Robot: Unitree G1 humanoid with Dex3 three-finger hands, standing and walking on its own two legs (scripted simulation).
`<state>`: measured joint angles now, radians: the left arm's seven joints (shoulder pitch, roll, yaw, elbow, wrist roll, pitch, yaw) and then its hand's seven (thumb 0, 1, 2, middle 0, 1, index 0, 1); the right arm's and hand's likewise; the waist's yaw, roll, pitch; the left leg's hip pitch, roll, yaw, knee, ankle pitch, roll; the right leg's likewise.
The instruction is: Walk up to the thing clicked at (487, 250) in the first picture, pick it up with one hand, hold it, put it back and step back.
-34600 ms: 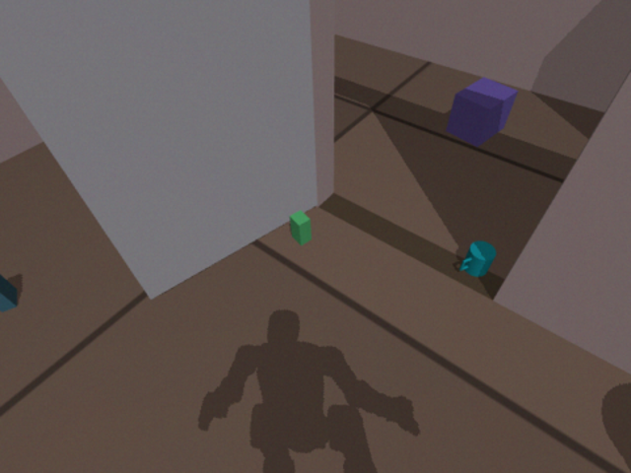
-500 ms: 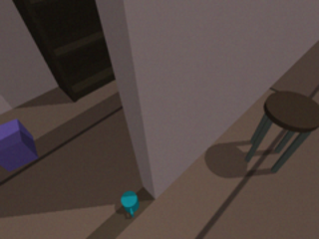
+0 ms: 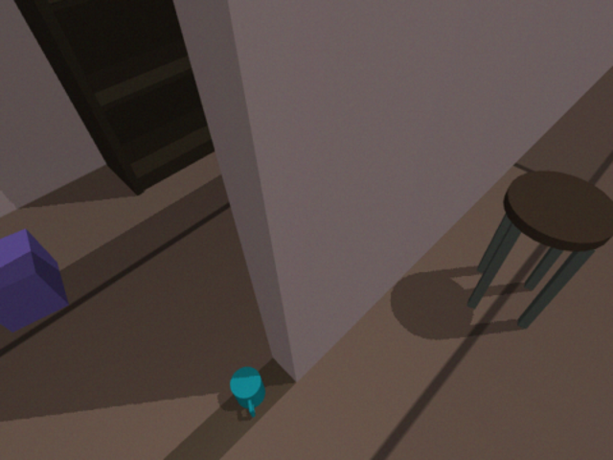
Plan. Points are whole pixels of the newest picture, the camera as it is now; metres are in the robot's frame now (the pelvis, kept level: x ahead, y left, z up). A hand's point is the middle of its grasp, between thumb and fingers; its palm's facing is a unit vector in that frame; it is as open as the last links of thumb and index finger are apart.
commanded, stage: stand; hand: left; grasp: from above
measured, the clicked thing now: (249, 393) +0.43 +0.25 -0.73
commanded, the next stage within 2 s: step back in 0.78 s
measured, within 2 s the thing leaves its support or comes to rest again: neither
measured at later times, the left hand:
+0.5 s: hand out of the picture +0.08 +0.24 -0.16, palm faces -0.01 -0.94 -0.34, open 7.4 cm
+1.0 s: hand out of the picture +0.07 +0.27 -0.17, palm faces -0.02 -0.93 -0.38, open 7.4 cm
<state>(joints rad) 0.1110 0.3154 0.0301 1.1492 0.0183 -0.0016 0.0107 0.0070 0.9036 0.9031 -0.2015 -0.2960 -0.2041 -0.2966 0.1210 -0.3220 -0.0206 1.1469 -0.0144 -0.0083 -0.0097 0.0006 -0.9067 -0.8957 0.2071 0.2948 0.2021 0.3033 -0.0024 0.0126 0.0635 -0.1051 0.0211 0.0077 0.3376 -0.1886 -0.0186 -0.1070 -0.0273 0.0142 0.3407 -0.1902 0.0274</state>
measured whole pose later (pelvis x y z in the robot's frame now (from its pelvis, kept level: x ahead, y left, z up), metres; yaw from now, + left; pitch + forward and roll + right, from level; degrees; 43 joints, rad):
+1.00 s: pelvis -0.03 +0.01 -0.01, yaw -1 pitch -1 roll +0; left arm 0.08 0.37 0.06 1.01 0.00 0.02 0.01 0.01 0.90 0.90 -0.20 -0.30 -0.21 -0.30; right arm 0.06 -0.37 -0.05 1.04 0.00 0.03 0.00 0.00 -0.91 -0.90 0.21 0.29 0.20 0.30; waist -0.01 0.00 0.16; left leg -0.27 0.03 0.01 0.53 -0.25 -0.01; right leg -0.26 -0.02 0.02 0.50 -0.23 0.02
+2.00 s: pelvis -0.27 +0.00 -0.02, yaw +0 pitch -2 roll -1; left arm 0.16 0.40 0.09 0.84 0.01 0.06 0.02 0.01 0.90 0.90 -0.20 -0.30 -0.21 -0.30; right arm 0.13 -0.36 -0.04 0.86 -0.03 0.04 -0.01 0.00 -0.90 -0.90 0.21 0.30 0.21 0.30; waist 0.01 -0.02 0.16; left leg -0.32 0.01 -0.01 0.57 -0.22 0.03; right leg -0.44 0.11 0.14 1.21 -0.49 0.02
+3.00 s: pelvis -0.61 -0.01 -0.03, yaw -3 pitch -3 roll -1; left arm 0.22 0.35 0.06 0.92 0.05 0.03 0.00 0.01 0.90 0.90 -0.20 -0.30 -0.21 -0.30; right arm 0.09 -0.39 -0.05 0.86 -0.02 0.07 -0.01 0.00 -0.91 -0.90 0.21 0.29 0.20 0.30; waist 0.04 0.05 0.14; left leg -0.46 0.00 -0.06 0.84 -0.42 0.00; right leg -0.23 0.03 0.03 0.65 -0.37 -0.01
